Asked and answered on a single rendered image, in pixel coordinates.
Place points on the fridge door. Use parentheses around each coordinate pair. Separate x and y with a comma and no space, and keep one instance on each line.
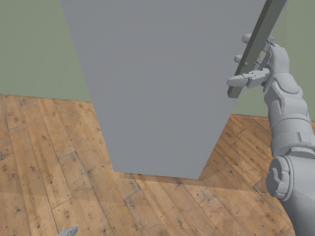
(156,72)

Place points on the robot right hand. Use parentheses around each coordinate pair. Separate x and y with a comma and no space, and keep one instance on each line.
(275,61)

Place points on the robot left hand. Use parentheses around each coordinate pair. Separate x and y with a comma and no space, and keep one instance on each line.
(69,232)

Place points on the robot right forearm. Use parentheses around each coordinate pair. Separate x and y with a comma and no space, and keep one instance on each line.
(290,124)

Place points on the robot right upper arm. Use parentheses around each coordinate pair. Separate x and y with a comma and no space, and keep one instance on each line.
(291,179)

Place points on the handle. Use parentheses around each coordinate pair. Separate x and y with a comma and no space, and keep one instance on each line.
(259,36)

